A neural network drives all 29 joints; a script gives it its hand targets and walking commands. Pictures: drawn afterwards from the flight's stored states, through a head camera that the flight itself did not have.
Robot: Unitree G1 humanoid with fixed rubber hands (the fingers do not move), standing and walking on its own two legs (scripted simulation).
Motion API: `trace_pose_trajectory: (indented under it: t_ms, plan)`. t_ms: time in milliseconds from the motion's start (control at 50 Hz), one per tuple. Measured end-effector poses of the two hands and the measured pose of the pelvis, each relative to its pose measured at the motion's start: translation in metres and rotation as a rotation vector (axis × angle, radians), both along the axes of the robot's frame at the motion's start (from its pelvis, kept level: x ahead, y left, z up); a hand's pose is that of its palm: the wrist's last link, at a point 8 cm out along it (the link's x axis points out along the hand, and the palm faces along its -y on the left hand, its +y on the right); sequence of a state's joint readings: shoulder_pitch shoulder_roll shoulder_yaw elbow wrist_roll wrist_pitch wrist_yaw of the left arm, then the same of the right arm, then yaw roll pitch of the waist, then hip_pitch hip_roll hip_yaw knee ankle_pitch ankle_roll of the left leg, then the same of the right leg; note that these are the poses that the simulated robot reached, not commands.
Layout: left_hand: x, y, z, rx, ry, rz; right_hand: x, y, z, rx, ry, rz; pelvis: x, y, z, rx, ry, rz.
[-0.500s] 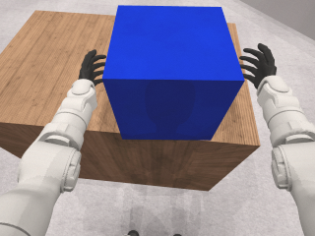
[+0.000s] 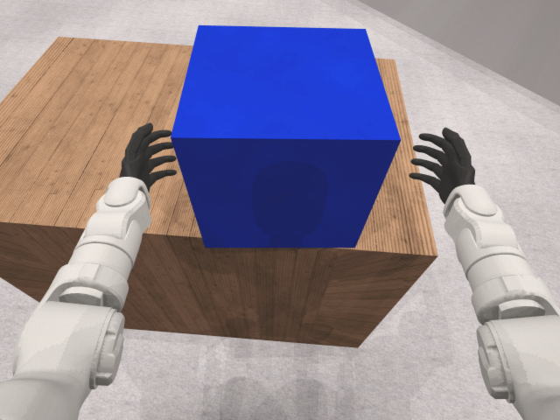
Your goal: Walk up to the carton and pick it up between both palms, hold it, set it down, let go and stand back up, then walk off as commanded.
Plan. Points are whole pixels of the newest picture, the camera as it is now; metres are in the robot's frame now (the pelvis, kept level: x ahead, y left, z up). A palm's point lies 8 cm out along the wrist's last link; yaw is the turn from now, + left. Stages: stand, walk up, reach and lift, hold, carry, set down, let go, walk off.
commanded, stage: set down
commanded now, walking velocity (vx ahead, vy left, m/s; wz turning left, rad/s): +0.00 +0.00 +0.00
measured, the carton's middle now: (281, 143) +0.54 +0.02 +0.05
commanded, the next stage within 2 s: none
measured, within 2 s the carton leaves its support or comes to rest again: neither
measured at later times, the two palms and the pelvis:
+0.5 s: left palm (125, 208) +0.37 +0.23 +0.07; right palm (456, 219) +0.38 -0.23 +0.07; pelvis +0.01 +0.00 +0.01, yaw +1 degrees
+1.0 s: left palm (113, 258) +0.30 +0.23 +0.06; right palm (468, 264) +0.32 -0.24 +0.06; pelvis +0.01 +0.00 +0.01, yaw +2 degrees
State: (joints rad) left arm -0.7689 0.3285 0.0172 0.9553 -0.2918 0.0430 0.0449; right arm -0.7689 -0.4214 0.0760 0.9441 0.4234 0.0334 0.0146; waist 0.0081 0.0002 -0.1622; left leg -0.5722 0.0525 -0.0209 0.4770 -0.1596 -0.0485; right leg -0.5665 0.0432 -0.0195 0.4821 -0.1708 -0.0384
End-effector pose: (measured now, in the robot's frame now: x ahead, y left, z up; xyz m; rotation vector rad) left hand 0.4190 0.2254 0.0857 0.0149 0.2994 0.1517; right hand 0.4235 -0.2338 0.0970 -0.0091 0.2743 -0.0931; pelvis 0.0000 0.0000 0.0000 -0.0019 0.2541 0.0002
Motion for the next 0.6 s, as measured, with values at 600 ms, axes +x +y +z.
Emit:
trace_pose_trajectory:
  t_ms: [600]
  plan:
    - [-0.063,0.009,-0.016,0.001,-0.016,-0.026,-0.06,-0.001,-0.026,0.005,-0.005,0.027,0.009,0.004,0.009,-0.004,-0.141,0.018]
